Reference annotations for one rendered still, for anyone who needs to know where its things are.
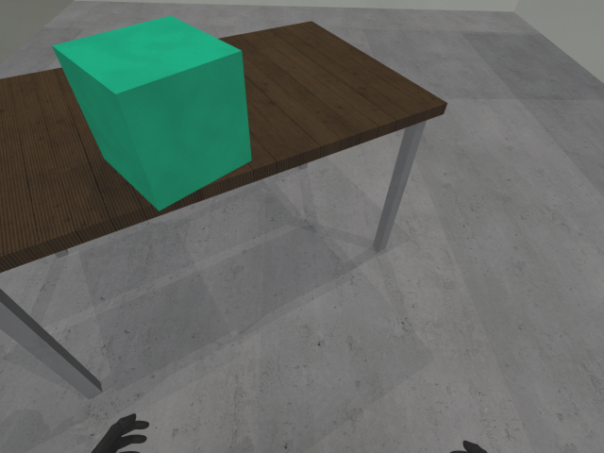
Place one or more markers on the robot left hand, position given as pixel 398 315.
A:
pixel 113 439

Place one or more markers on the table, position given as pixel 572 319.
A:
pixel 309 94

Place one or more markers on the carton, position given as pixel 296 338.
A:
pixel 165 103

